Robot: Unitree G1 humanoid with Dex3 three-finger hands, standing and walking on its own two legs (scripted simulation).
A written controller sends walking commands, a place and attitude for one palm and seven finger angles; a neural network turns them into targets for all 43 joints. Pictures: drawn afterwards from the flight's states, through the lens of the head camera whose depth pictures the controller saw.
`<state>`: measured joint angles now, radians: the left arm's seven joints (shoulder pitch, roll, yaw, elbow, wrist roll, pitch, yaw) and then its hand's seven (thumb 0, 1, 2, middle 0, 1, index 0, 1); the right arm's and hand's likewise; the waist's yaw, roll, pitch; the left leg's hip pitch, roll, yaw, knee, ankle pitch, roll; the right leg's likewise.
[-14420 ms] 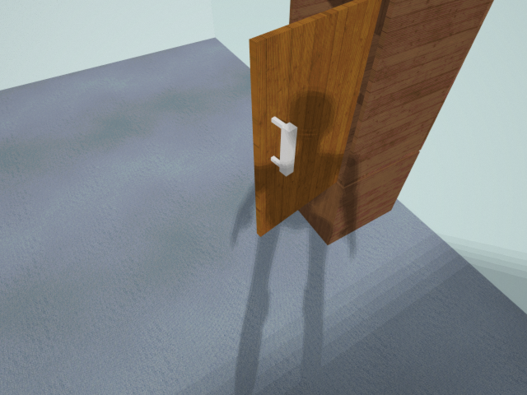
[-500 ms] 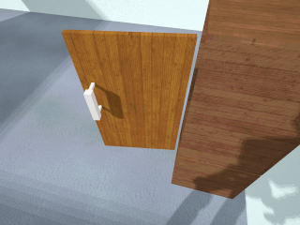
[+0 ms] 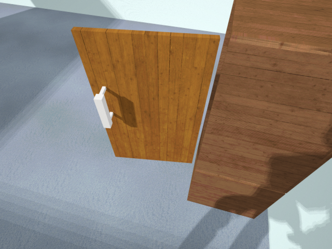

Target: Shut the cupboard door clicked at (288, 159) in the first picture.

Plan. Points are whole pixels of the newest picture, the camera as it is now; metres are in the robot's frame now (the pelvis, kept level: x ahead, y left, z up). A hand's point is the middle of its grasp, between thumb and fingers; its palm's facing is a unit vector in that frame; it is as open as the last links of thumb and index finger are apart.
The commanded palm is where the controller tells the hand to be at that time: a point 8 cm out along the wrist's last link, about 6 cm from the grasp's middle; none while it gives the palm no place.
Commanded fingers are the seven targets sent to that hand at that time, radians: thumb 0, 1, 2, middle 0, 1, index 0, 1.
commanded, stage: look again from close up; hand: left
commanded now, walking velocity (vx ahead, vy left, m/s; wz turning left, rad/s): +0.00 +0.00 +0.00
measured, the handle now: (105, 107) +0.51 +0.22 +0.01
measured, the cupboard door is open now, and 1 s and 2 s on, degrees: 100 100 100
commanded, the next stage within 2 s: come to a stop and stand still in 0.44 s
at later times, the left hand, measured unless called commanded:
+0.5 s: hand out of the picture +0.03 +0.19 -0.18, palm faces -0.03 -0.98 -0.20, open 7.4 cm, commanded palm none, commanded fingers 0.00 0.90 0.90 -0.20 -0.30 -0.20 -0.30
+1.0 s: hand out of the picture +0.04 +0.20 -0.17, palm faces -0.05 -0.97 -0.24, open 7.4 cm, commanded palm none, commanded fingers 0.00 0.90 0.90 -0.20 -0.30 -0.20 -0.30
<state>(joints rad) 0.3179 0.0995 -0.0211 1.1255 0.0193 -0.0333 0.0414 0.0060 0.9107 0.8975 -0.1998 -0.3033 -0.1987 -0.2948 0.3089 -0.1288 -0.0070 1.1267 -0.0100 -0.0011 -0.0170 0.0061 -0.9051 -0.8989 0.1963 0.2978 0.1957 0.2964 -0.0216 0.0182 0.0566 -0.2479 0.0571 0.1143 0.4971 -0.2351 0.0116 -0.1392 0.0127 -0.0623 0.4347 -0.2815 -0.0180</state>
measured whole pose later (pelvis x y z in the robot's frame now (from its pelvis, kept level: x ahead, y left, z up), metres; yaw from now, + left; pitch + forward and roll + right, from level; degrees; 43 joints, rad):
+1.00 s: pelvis +0.02 +0.02 +0.00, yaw -2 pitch -1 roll +1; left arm 0.27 0.17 -0.03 1.08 0.02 -0.02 0.04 0.01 0.91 0.90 -0.20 -0.30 -0.20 -0.29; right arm 0.25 -0.19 0.02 1.07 -0.01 -0.02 -0.01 0.01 -0.93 -0.90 0.20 0.30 0.20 0.30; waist -0.01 0.02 0.04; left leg -0.21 0.00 0.17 0.50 -0.28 0.05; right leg -0.16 -0.05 -0.01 0.52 -0.36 0.02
